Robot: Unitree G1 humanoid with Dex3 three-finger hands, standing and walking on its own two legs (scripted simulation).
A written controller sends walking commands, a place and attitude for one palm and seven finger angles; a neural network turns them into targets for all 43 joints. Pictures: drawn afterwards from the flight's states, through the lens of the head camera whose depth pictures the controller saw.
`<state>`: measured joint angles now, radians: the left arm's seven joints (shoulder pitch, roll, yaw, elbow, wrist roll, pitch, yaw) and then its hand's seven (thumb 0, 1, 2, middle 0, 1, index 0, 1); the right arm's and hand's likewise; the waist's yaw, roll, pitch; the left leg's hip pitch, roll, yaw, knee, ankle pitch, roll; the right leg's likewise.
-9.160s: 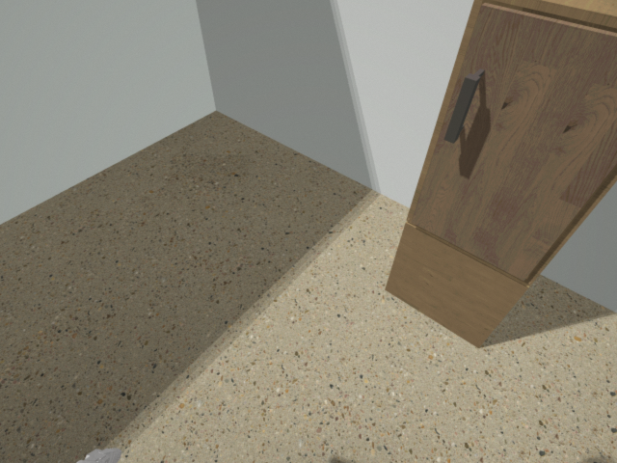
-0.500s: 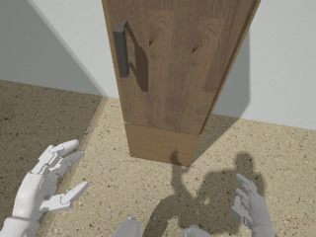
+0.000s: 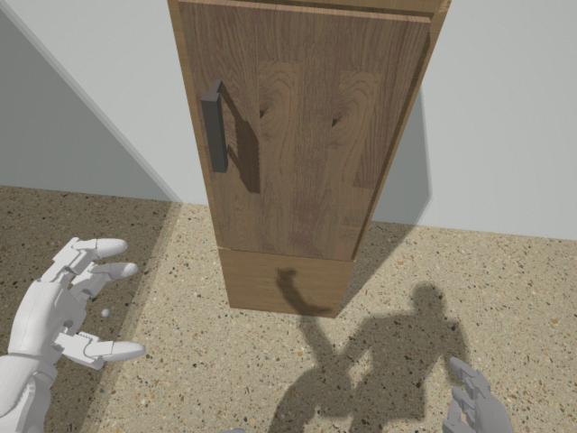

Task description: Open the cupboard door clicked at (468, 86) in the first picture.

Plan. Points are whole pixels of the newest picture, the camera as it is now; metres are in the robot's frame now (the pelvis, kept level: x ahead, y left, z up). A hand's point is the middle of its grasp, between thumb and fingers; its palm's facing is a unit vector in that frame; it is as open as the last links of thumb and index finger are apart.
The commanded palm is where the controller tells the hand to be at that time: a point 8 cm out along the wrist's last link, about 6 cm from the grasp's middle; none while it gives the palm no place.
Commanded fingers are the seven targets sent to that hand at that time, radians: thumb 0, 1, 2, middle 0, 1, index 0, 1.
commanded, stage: raise the hand with hooked fingers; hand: left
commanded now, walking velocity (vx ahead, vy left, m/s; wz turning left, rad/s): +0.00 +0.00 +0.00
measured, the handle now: (218, 127) +0.56 +0.15 +0.11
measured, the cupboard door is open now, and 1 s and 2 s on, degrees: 0 0 0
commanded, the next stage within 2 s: move the hooked fingers beside the handle in 0.98 s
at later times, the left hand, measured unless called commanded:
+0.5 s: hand (64, 242) +0.30 +0.28 +0.13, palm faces +0.00 -1.00 -0.05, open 14.0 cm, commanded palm +0.27 +0.33 +0.13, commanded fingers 0.00 -0.50 0.30 -0.30 -1.20 -0.30 -1.20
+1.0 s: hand (89, 244) +0.30 +0.26 +0.13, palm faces +0.00 -1.00 -0.03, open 14.0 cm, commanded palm +0.27 +0.31 +0.13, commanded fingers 0.00 -0.50 0.30 -0.30 -1.20 -0.30 -1.20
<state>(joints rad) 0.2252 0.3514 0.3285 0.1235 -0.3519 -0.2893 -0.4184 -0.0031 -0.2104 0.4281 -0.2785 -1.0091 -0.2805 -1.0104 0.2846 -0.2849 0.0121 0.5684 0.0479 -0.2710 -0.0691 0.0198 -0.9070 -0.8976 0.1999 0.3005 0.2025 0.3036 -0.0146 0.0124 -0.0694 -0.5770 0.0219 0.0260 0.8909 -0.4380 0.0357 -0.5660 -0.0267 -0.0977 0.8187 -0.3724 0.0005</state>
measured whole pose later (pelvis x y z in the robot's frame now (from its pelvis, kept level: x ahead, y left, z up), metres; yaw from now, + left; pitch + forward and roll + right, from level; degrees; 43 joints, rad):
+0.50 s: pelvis +0.01 +0.01 +0.02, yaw +0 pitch +4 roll -2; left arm -0.10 0.46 0.43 0.36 -0.34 -0.12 -0.52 -0.01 -0.50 0.30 -0.30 -1.19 -0.30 -1.20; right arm 0.27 -0.27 0.07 0.58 0.05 -0.22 -0.09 0.02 -0.90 -0.90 0.20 0.30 0.21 0.30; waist 0.02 0.03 -0.04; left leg -0.42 0.01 0.03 0.73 -0.38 0.04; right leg -0.41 -0.03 -0.09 0.66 -0.31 0.01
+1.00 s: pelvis +0.01 -0.01 +0.02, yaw +0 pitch +4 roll -1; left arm -0.10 0.44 0.44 0.41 -0.34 -0.15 -0.53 -0.01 -0.50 0.30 -0.30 -1.20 -0.30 -1.20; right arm 0.28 -0.28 0.05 0.58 0.05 -0.21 -0.10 0.02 -0.91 -0.90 0.20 0.30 0.20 0.30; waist 0.00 0.03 -0.04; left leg -0.40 0.02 0.04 0.69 -0.36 0.02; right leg -0.41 -0.01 -0.09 0.65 -0.31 -0.01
